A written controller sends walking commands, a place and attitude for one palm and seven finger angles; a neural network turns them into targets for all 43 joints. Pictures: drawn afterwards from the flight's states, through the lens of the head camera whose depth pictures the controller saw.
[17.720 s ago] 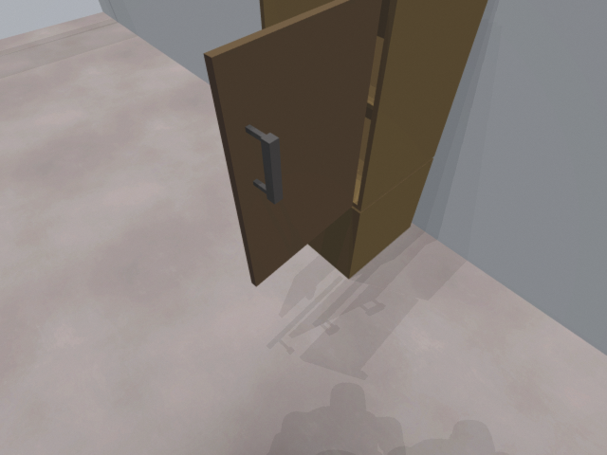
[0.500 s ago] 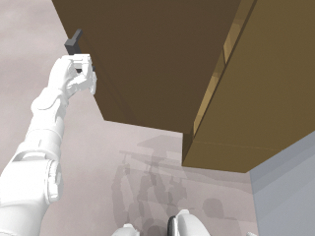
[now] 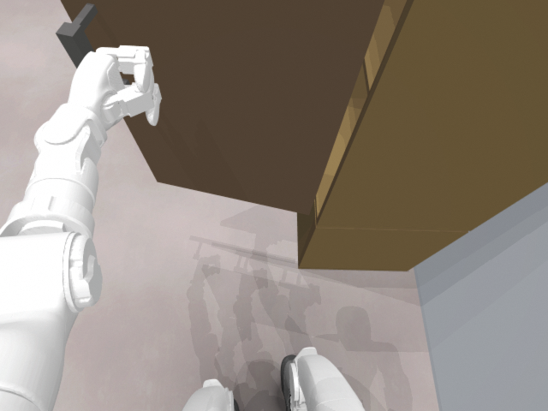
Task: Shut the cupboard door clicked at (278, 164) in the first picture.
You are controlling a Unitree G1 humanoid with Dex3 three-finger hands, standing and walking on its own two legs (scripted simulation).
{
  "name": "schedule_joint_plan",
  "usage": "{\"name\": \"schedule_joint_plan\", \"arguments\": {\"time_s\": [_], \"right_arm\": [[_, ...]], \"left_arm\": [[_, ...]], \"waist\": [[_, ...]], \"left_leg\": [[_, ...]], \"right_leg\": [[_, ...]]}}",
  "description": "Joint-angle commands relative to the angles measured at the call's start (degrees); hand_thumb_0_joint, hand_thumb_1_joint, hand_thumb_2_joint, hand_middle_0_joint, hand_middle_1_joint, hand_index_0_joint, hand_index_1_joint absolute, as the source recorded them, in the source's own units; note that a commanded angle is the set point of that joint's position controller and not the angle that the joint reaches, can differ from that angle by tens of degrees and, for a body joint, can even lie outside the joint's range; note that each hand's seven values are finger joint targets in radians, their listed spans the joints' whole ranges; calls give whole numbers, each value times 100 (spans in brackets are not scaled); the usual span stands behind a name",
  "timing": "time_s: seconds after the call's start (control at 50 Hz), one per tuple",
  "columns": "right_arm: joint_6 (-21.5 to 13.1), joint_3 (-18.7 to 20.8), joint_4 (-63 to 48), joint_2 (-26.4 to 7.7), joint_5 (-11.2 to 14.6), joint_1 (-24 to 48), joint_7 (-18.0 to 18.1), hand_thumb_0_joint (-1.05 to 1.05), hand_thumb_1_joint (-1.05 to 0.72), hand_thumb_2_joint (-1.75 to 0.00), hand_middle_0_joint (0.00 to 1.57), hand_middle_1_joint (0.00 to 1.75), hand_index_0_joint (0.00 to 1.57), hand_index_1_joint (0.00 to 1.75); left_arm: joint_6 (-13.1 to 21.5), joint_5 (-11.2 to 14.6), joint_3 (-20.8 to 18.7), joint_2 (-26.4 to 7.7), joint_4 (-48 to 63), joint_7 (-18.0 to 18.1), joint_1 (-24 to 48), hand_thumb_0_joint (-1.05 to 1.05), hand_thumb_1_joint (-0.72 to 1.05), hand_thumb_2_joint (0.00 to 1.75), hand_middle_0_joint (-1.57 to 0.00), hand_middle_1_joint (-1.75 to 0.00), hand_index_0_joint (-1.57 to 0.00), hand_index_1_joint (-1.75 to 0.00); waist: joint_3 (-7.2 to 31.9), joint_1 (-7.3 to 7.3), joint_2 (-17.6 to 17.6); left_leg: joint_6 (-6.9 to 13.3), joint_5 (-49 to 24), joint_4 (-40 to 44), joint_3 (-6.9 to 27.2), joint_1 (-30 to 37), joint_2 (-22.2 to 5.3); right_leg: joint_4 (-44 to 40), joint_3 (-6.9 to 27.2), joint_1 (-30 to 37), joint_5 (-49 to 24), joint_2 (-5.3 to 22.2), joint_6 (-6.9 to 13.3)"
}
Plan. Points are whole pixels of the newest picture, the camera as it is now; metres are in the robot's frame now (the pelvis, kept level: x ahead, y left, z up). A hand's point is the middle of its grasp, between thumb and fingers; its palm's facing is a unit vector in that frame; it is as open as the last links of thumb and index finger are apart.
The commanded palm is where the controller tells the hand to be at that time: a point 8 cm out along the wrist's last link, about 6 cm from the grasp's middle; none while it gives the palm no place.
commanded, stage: push the door shut along its arc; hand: left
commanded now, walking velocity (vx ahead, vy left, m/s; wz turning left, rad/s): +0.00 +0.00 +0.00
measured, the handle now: (101, 64) +0.59 +0.18 +0.10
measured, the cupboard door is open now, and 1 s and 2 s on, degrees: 78 63 63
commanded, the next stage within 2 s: pull the fist back off the door in 0.76 s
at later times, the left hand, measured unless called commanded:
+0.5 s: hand (174, 68) +0.57 +0.08 +0.11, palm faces -0.41 -0.91 -0.02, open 2.8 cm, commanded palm +0.59 +0.12 +0.10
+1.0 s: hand (182, 42) +0.62 +0.07 +0.11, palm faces -0.09 -0.99 +0.08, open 3.0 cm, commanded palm +0.59 +0.09 +0.10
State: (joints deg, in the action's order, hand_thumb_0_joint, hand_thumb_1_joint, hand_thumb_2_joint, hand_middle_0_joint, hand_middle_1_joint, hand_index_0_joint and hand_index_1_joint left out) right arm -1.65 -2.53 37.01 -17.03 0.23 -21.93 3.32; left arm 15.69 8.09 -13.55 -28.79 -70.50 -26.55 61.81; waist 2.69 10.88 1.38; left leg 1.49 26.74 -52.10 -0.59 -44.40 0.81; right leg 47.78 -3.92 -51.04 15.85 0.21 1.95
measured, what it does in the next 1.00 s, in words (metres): stands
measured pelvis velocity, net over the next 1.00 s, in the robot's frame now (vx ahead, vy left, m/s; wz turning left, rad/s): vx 0.00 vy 0.00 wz -0.02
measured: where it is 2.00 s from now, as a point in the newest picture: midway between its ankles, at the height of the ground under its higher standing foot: outside the picture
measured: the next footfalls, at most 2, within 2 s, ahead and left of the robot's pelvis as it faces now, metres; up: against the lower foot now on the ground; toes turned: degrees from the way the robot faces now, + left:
none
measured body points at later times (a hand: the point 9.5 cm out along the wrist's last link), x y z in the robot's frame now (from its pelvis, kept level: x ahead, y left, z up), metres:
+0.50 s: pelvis +0.00 -0.01 -0.01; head +0.17 -0.01 +0.40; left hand +0.59 +0.13 +0.11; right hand -0.03 -0.28 -0.12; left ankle -0.02 +0.10 -0.69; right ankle +0.06 -0.10 -0.69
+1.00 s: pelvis +0.00 +0.00 -0.03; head +0.19 +0.00 +0.38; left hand +0.62 +0.12 +0.11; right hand -0.06 -0.24 -0.13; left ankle -0.02 +0.10 -0.69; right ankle +0.06 -0.10 -0.69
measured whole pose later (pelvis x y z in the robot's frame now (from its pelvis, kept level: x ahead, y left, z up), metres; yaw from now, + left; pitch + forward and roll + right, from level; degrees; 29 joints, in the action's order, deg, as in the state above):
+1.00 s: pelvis +0.00 +0.00 -0.03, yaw -1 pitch +29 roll -3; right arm -1.6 -3.1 36.1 -15.4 -5.0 -26.4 -1.3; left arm 9.2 1.5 -19.3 -30.3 -76.8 -4.5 82.5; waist 4.6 16.9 3.8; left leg 1.4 30.6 -62.1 0.8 -60.5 -0.5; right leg 54.5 -5.5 -65.7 17.8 -0.8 1.9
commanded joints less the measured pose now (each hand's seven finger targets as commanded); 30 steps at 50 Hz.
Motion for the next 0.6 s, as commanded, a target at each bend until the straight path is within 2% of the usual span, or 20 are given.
{"name": "schedule_joint_plan", "arguments": {"time_s": [0.0, 0.04, 0.08, 0.1, 0.12, 0.2, 0.22, 0.28, 0.3, 0.34, 0.36, 0.38, 0.4, 0.42, 0.46, 0.48, 0.52, 0.54, 0.56, 0.58], "right_arm": [[-127, 358, -182, -1040, -4, -1012, 104, 0, -90, -90, 20, 30, 20, 30], [-115, 351, -221, -1026, -19, -1026, 82, 0, -90, -90, 20, 30, 20, 30], [-97, 360, -268, -1028, -37, -1048, 76, 0, -90, -90, 20, 30, 20, 30], [-74, 365, -290, -1016, -32, -1048, 67, 0, -90, -90, 20, 30, 20, 30], [-52, 365, -284, -1005, -31, -1040, 59, 0, -90, -90, 20, 30, 20, 30], [6, 358, -277, -1054, -25, -1121, 93, 0, -90, -90, 20, 30, 20, 30], [7, 356, -282, -1060, -30, -1133, 101, 0, -90, -90, 20, 30, 20, 30], [-2, 372, -209, -1028, -52, -1169, 107, 0, -90, -90, 20, 30, 20, 30], [-3, 383, -175, -1047, -58, -1193, 107, 0, -90, -90, 20, 30, 20, 30], [-5, 370, -134, -1046, -68, -1189, 110, 0, -90, -90, 20, 30, 20, 30], [-16, 350, -113, -1038, -68, -1221, 129, 0, -90, -90, 20, 30, 20, 30], [-17, 353, -36, -1063, -85, -1202, 123, 0, -90, -90, 20, 30, 20, 30], [1, 335, -20, -1091, -84, -1238, 134, 0, -90, -90, 20, 30, 20, 30], [-2, 313, -21, -1085, -80, -1243, 134, 0, -90, -90, 20, 30, 20, 30], [-37, 320, -19, -1044, -111, -1267, 121, 0, -90, -90, 20, 30, 20, 30], [-39, 337, 32, -1063, -138, -1271, 101, 0, -90, -90, 20, 30, 20, 30], [-30, 342, 45, -1067, -140, -1271, 88, 0, -90, -90, 20, 30, 20, 30], [-14, 331, 46, -1073, -130, -1289, 93, 0, -90, -90, 20, 30, 20, 30], [-22, 307, 44, -1053, -132, -1305, 98, 0, -90, -90, 20, 30, 20, 30], [-8, 325, 72, -1068, -144, -1273, 79, 0, -90, -90, 20, 30, 20, 30]], "left_arm": [[267, 73, -362, -1366, 1124, -27, 3266, 0, 90, 90, -130, -150, -130, -150], [204, 28, -359, -1366, 1041, -12, 3239, 0, 90, 90, -130, -150, -130, -150], [267, -33, -545, -1620, 1189, 8, 3220, 0, 90, 90, -130, -150, -130, -150], [231, -69, -454, -1491, 1093, -1, 3077, 0, 90, 90, -130, -150, -130, -150], [173, -85, -331, -1351, 964, -9, 3064, 0, 90, 90, -130, -150, -130, -150], [48, -143, -409, -1572, 774, -30, 3350, 0, 90, 90, -130, -150, -130, -150], [38, -163, -443, -1703, 869, -45, 3529, 0, 90, 90, -130, -150, -130, -150], [63, -170, -215, -1468, 979, -115, 3856, 0, 90, 90, -130, -150, -130, -150], [25, -165, -243, -1471, 895, -134, 3836, 0, 90, 90, -130, -150, -130, -150], [-52, -158, -78, -1298, 784, -185, 4014, 0, 90, 90, -130, -150, -130, -150], [-52, -110, -29, -1192, 753, -183, 4163, 0, 90, 90, -130, -150, -130, -150], [-92, -147, -49, -1309, 709, -189, 4361, 0, 90, 90, -130, -150, -130, -150], [-147, -189, -202, -1544, 438, -172, 4286, 0, 90, 90, -130, -150, -130, -150], [-176, -221, -97, -1470, 395, -172, 4437, 0, 90, 90, -130, -150, -130, -150], [-112, -208, 0, -1282, 643, -131, 4724, 0, 90, 90, -130, -150, -130, -150], [-98, -260, -64, -1484, 707, -129, 4837, 0, 90, 90, -130, -150, -130, -150], [-172, -304, -77, -1499, 518, -175, 4749, 0, 90, 90, -130, -150, -130, -150], [-190, -346, -109, -1613, 421, -182, 4780, 0, 90, 90, -130, -150, -130, -150], [-168, -303, -28, -1461, 503, -168, 4909, 0, 90, 90, -130, -150, -130, -150], [-201, -378, 22, -1464, 446, -169, 4959, 0, 90, 90, -130, -150, -130, -150]], "waist": [[3055, 311, 322], [3013, 302, 286], [3414, 201, 506], [3395, 218, 500], [3211, 268, 388], [3059, 412, 159], [3104, 442, 179], [3361, 513, 568], [3386, 536, 531], [3247, 645, 453], [3149, 710, 557], [3168, 755, 523], [3018, 756, 401], [2947, 832, 378], [3227, 840, 738], [3495, 815, 818], [3519, 858, 711], [3387, 855, 673], [3406, 890, 856], [3469, 881, 889]], "left_leg": [[30, -1943, 482, 323, 777, -51], [32, -1892, 455, 281, 575, -35], [8, -2217, 383, 294, 747, -38], [4, -2303, 351, 278, 749, -41], [11, -2185, 341, 254, 620, -46], [56, -1907, 282, 192, 269, -39], [64, -1840, 252, 160, 165, -34], [43, -2095, 192, 232, 548, -44], [50, -2164, 138, 239, 607, -55], [62, -1979, 109, 231, 461, -52], [76, -2001, 93, 229, 527, -37], [69, -1847, 46, 240, 421, -58], [77, -1736, 18, 234, 190, -54], [88, -1600, 10, 235, 50, -46], [91, -1801, -79, 225, 284, -25], [61, -1929, -117, 281, 403, -56], [81, -1939, -219, 242, 259, -45], [76, -1856, -224, 232, 103, -45], [82, -1939, -222, 244, 219, -29], [59, -1868, -251, 278, 240, -50]], "right_leg": [[-221, 368, 2082, -1482, -82, -25], [-204, 389, 2190, -1556, -77, -31], [-78, 391, 2279, -1824, -89, -2], [-63, 378, 2220, -1904, -83, -10], [-85, 375, 2171, -1847, -91, -29], [-122, 416, 2213, -1788, -102, -59], [-121, 447, 2291, -1800, -99, -65], [-47, 391, 2059, -1872, -107, -33], [-38, 386, 1973, -1890, -122, -33], [-71, 381, 1871, -1738, -122, -46], [-49, 323, 1733, -1713, -143, -20], [-71, 366, 1676, -1568, -135, -52], [-63, 361, 1689, -1472, -142, -41], [-60, 370, 1651, -1366, -141, -45], [52, 313, 1568, -1487, -160, 0], [98, 323, 1578, -1542, -155, -7], [120, 340, 1605, -1618, -158, -12], [127, 339, 1624, -1579, -160, -9], [180, 278, 1531, -1626, -181, 25], [169, 304, 1422, -1501, -167, 1]]}}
